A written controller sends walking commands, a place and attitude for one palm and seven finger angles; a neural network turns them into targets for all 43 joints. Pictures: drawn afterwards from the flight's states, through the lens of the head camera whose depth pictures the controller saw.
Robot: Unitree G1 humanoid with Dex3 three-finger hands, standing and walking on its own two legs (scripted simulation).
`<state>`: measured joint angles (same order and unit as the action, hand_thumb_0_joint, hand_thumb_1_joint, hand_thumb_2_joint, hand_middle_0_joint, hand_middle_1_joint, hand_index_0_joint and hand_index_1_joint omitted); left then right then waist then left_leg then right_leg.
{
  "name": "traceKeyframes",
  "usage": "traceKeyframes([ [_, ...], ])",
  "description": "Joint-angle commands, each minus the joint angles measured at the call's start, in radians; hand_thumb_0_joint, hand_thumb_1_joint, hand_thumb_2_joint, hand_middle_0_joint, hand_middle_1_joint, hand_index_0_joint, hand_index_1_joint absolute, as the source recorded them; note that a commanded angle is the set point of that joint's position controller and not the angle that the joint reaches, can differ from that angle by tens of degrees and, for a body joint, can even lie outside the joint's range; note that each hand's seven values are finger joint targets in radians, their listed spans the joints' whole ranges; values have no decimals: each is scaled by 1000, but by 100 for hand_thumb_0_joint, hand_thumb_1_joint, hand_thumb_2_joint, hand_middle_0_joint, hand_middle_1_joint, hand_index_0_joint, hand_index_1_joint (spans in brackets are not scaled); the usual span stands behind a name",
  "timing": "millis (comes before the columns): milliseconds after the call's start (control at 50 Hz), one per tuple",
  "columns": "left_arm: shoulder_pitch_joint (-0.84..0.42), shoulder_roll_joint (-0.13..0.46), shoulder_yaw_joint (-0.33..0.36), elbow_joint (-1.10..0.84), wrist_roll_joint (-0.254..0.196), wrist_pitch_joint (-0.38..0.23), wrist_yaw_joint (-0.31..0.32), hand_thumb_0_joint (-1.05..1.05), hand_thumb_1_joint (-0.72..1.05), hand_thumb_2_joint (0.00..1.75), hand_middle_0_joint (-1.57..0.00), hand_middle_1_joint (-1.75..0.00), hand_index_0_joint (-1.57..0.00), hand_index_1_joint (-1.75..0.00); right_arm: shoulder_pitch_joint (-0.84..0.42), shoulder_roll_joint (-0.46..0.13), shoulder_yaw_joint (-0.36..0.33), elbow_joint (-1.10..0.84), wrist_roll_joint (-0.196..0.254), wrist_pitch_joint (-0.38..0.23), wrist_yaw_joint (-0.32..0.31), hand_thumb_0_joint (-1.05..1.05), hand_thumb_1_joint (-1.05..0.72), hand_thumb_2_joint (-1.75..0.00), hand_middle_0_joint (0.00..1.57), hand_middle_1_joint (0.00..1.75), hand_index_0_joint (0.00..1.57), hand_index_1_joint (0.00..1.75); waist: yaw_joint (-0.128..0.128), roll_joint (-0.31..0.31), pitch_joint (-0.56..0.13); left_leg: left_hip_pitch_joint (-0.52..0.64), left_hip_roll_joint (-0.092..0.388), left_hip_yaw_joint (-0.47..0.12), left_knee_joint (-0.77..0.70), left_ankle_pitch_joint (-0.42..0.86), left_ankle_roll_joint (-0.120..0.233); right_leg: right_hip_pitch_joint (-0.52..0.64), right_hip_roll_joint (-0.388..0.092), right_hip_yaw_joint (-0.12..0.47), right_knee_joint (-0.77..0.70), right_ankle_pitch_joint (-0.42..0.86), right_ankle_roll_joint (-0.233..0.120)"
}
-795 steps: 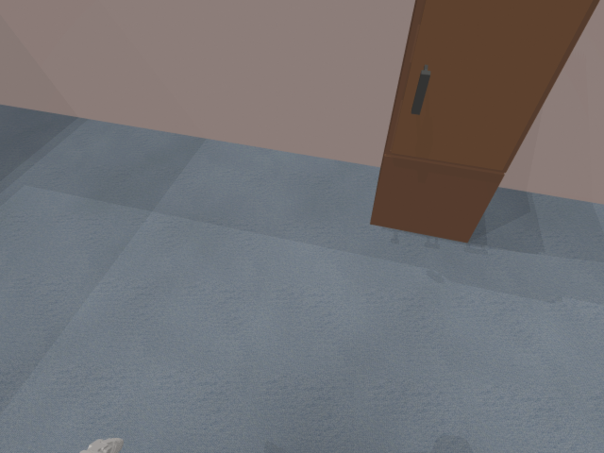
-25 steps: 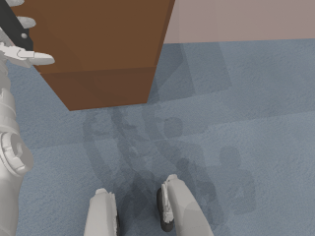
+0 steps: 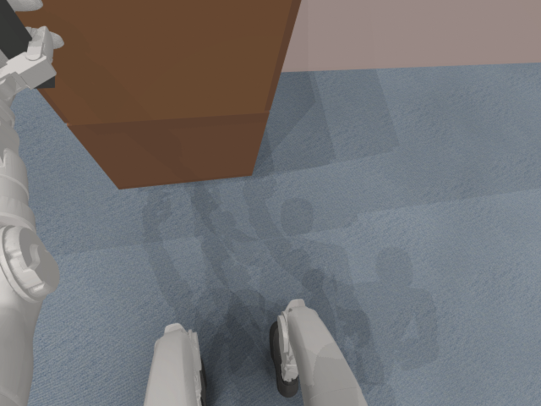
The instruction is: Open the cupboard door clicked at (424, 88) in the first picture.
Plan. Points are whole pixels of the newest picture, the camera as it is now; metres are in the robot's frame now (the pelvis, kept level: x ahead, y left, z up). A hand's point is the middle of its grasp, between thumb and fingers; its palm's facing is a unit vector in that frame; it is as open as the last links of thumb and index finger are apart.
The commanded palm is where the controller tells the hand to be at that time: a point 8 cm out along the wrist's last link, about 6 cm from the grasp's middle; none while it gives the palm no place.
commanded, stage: close the thumb around the handle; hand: left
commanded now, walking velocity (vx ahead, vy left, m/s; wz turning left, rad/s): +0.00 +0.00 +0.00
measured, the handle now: (18, 28) +0.60 +0.25 +0.05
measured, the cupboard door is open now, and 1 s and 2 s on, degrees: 0 34 46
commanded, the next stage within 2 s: pull the door open along its arc in 0.04 s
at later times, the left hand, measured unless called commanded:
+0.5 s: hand (50, 90) +0.52 +0.21 +0.05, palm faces +0.04 -1.00 -0.02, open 5.9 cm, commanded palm +0.46 +0.24 +0.05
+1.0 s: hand (137, 190) +0.39 +0.12 +0.05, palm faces +0.48 -0.88 +0.00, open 6.1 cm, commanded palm +0.32 +0.14 +0.05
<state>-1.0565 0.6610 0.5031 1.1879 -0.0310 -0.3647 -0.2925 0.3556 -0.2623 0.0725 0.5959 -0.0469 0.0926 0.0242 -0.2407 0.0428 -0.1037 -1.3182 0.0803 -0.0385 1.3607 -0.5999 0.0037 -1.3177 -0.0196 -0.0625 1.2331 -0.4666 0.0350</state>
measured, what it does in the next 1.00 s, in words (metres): stands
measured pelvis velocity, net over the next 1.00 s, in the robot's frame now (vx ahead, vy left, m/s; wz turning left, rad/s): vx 0.02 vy -0.02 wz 0.05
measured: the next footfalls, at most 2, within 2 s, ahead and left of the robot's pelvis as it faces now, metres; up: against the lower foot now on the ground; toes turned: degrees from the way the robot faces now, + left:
none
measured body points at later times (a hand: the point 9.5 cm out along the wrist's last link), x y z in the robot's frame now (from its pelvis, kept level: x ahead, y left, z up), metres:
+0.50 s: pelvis +0.02 +0.00 +0.02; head +0.19 +0.02 +0.43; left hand +0.51 +0.26 +0.05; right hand +0.03 -0.26 -0.09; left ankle +0.00 +0.11 -0.61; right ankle +0.05 -0.15 -0.61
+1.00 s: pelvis +0.02 -0.02 +0.04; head +0.13 -0.01 +0.47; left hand +0.36 +0.16 +0.06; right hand +0.17 -0.24 -0.09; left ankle +0.00 +0.11 -0.61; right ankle +0.05 -0.15 -0.61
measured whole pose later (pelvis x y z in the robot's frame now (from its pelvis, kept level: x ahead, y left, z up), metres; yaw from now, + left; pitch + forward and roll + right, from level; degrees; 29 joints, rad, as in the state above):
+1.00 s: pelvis +0.02 -0.02 +0.04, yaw +3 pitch +22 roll -1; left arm -0.24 -0.05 0.05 0.52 0.07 -0.49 0.54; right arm 0.22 -0.18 -0.02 0.58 -0.09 0.03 0.06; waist -0.04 0.02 -0.17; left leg -0.99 0.05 -0.01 1.18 -0.58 -0.03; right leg -1.03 -0.05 -0.04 1.15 -0.50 0.01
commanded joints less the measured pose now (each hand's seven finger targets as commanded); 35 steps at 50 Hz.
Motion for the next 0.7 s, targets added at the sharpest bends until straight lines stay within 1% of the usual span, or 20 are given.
traceKeyframes([
  [0,-399,253,-1,-249,5,-79,6,0,90,90,-40,-135,-40,-135,226,-199,-79,-18,-1,-7,-7,0,-90,-90,20,30,20,30,-7,240,-648,522,-32,-50,-148,580,14,282,58,-3,-97,326,-53],
  [20,-395,243,-5,-237,1,-77,6,0,90,90,-40,-135,-40,-135,227,-198,-80,-16,0,-8,-5,0,-90,-90,20,30,20,30,-12,217,-623,507,-33,-48,-151,563,16,288,60,-4,-105,322,-51],
  [40,-383,268,14,-235,1,-77,5,0,90,90,-40,-135,-40,-135,224,-201,-79,-19,0,-7,-7,0,-90,-90,20,30,20,30,-6,208,-613,483,-33,-41,-151,547,18,307,60,1,-108,323,-50],
  [60,-380,286,21,-238,4,-79,5,0,90,90,-40,-135,-40,-135,224,-200,-77,-22,0,-6,-7,0,-90,-90,20,30,20,30,1,210,-616,475,-34,-41,-156,543,18,326,60,1,-107,325,-52],
  [80,-395,263,5,-253,4,-85,3,0,90,90,-40,-135,-40,-135,222,-199,-79,-23,1,-7,-7,0,-90,-90,20,30,20,30,-6,223,-630,498,-34,-45,-152,557,18,304,61,2,-101,327,-54],
  [100,-399,269,11,-261,1,-87,2,0,90,90,-40,-135,-40,-135,221,-198,-80,-18,-1,-8,-7,0,-90,-90,20,30,20,30,-4,245,-639,509,-33,-41,-150,566,16,307,59,2,-104,336,-52],
  [120,-371,276,20,-235,1,-85,-1,0,90,90,-40,-135,-40,-135,222,-198,-79,-19,2,-6,-7,0,-90,-90,20,30,20,30,2,225,-625,494,-36,-37,-150,561,16,318,60,4,-107,337,-53],
  [140,-395,269,6,-222,2,-82,-1,0,90,90,-40,-135,-40,-135,218,-198,-76,-16,2,-6,-9,0,-90,-90,20,30,20,30,-15,206,-594,468,-34,-38,-151,538,19,314,61,3,-109,328,-51],
  [160,-371,267,8,-222,1,-82,-3,0,90,90,-40,-135,-40,-135,218,-197,-77,-20,3,-6,-9,0,-90,-90,20,30,20,30,-2,212,-592,464,-36,-36,-155,531,19,324,61,4,-110,324,-51],
  [220,-297,262,23,-266,-12,-92,-11,0,90,90,-40,-135,-40,-135,216,-195,-83,-33,3,-4,-5,0,-90,-90,20,30,20,30,27,224,-655,510,-36,-36,-159,601,15,355,59,3,-101,373,-54],
  [320,-129,211,19,-330,-43,-90,-19,0,90,90,-40,-135,-40,-135,193,-189,-93,-62,16,2,2,0,-90,-90,20,30,20,30,63,173,-647,506,-42,-20,-189,600,16,424,60,7,-122,402,-51],
  [380,6,160,9,-404,-69,-88,-17,0,90,90,-40,-135,-40,-135,175,-182,-103,-83,24,-1,7,0,-90,-90,20,30,20,30,86,144,-655,522,-47,-12,-208,628,17,471,61,8,-133,440,-52],
  [420,88,106,-20,-448,-85,-85,-15,0,90,90,-40,-135,-40,-135,157,-173,-108,-94,33,-3,9,0,-90,-90,20,30,20,30,99,125,-618,513,-50,1,-231,617,15,499,59,8,-149,447,-48],
  [480,217,35,-44,-547,-115,-94,-2,0,90,90,-40,-135,-40,-135,135,-164,-119,-115,41,-13,10,0,-90,-90,20,30,20,30,119,94,-626,526,-56,13,-253,629,15,551,57,11,-162,475,-48],
  [500,256,2,-61,-551,-123,-94,4,0,90,90,-40,-135,-40,-135,125,-159,-119,-116,44,-17,12,0,-90,-90,20,30,20,30,123,97,-589,527,-57,17,-265,618,11,543,56,7,-170,460,-46],
  [540,303,-42,-81,-577,-134,-103,18,0,90,90,-40,-135,-40,-135,105,-153,-123,-121,47,-24,10,0,-90,-90,20,30,20,30,123,49,-546,489,-63,32,-274,561,13,567,55,10,-178,450,-43],
  [560,316,-84,46,-604,-201,-104,172,0,90,90,-40,-135,-40,-135,85,-134,-125,-136,38,-33,5,0,-90,-90,20,30,20,30,175,54,-512,452,-64,37,-285,540,1,569,47,-1,-178,428,-42],
  [580,358,-163,-30,-600,-176,-108,253,0,90,90,-40,-135,-40,-135,77,-128,-121,-129,34,-40,9,0,-90,-90,20,30,20,30,161,47,-481,459,-60,30,-296,522,-8,537,48,-9,-177,391,-43],
  [640,424,-313,-84,-685,-137,-142,453,0,90,90,-40,-135,-40,-135,64,-109,-130,-123,9,-57,28,0,-90,-90,20,30,20,30,168,40,-516,482,-59,49,-295,574,-26,557,42,-8,-157,428,-49],
  [680,440,-369,-127,-732,-72,-163,584,0,90,90,-40,-135,-40,-135,54,-100,-133,-122,-11,-60,39,0,-90,-90,20,30,20,30,175,32,-506,477,-58,51,-292,587,-32,562,40,-6,-147,446,-55],
])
